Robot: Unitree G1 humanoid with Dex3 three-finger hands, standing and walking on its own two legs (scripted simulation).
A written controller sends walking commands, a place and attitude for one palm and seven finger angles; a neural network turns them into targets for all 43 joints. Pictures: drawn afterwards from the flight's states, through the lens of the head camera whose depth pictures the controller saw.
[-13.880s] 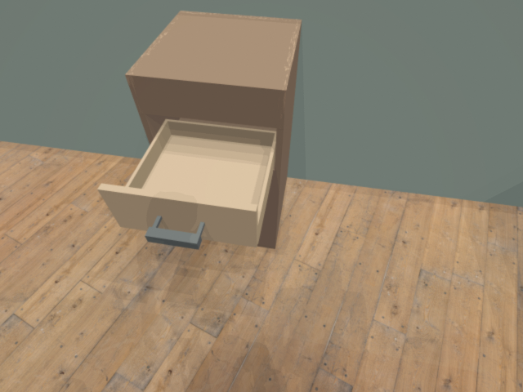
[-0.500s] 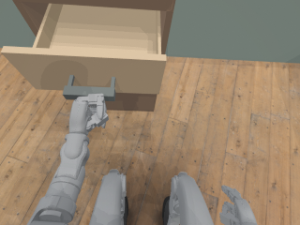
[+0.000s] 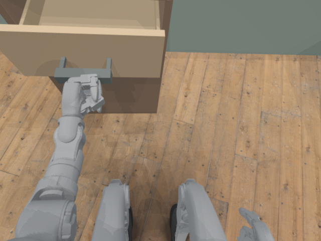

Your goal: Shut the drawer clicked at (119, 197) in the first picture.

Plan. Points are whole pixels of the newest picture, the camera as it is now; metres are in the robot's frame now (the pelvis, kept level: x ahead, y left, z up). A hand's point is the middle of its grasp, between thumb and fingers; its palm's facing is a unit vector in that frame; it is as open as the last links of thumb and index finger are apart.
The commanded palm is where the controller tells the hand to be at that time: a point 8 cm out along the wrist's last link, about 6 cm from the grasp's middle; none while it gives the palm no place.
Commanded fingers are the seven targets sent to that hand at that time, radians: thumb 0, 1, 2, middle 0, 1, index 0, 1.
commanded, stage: push the drawer shut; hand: left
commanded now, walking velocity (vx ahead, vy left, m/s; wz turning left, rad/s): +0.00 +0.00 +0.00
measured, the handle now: (85, 68) +0.53 +0.18 +0.01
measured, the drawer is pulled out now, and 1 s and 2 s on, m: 0.11 0.00 0.00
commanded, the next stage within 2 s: pull the fist back off the drawer in 1.26 s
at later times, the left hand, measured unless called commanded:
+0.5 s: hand (102, 73) +0.52 +0.14 +0.00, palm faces +0.00 -1.00 -0.06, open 2.8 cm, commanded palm +0.52 +0.17 +0.01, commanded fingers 0.00 0.90 0.90 -1.40 -1.60 -1.40 -1.60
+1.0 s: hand (101, 59) +0.57 +0.15 +0.01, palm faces +0.00 -1.00 -0.05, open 2.9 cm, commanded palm +0.58 +0.16 +0.01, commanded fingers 0.00 0.90 0.90 -1.40 -1.60 -1.40 -1.60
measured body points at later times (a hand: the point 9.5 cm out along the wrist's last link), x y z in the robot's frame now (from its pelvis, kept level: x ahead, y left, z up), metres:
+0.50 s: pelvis -0.01 +0.01 -0.02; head +0.18 +0.04 +0.39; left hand +0.52 +0.20 +0.01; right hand +0.04 -0.26 -0.13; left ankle +0.07 +0.12 -0.55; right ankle +0.06 -0.12 -0.55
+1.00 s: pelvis +0.00 +0.01 -0.02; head +0.21 +0.04 +0.37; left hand +0.56 +0.20 +0.01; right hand +0.01 -0.26 -0.13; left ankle +0.07 +0.12 -0.55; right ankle +0.06 -0.12 -0.55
